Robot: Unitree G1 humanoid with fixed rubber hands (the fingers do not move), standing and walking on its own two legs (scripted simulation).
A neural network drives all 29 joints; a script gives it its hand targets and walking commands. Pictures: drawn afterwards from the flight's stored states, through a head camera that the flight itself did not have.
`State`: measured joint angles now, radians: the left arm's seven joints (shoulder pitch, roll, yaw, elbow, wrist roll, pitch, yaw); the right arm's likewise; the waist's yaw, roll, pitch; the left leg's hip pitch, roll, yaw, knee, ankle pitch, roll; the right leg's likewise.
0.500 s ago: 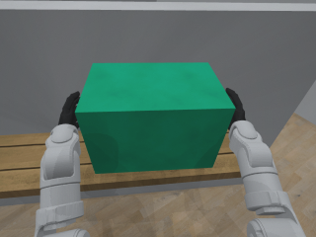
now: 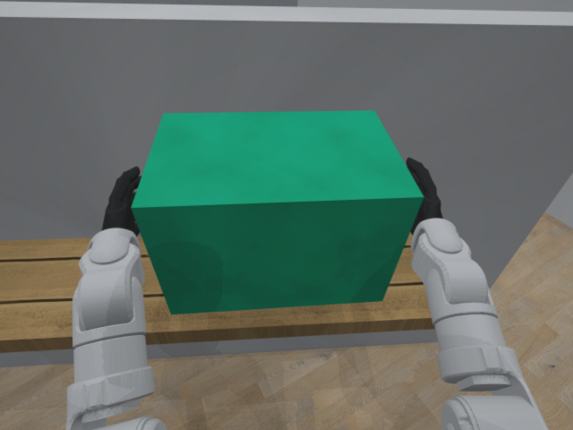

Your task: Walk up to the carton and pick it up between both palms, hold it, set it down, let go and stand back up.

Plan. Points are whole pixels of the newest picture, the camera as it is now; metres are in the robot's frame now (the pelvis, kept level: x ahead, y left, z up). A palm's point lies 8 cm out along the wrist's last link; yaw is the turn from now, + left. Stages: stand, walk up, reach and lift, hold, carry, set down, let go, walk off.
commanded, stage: set down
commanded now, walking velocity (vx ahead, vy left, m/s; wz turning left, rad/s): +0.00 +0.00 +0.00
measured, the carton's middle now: (275, 209) +0.40 +0.01 +0.14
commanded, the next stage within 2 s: none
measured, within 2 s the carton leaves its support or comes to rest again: neither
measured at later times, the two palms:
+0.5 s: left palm (142, 242) +0.37 +0.20 +0.11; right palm (410, 229) +0.39 -0.19 +0.11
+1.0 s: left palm (144, 247) +0.38 +0.21 +0.09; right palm (399, 226) +0.41 -0.19 +0.09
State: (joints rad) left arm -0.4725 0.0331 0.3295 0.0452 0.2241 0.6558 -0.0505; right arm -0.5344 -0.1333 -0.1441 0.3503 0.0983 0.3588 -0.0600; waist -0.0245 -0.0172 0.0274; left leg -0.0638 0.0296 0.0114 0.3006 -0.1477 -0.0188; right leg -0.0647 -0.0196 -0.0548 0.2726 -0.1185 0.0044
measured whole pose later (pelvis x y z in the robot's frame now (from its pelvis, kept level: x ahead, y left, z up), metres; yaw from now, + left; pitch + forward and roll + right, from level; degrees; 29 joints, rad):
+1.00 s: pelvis +0.03 +0.00 +0.00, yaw +1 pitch +0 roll -1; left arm -0.47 0.02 0.28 0.39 0.19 0.26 0.03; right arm -0.54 -0.14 -0.22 0.70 0.02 -0.06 -0.01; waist 0.03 -0.01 0.04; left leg -0.12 0.03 0.00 0.30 -0.17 -0.03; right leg -0.10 -0.02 -0.07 0.25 -0.14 0.01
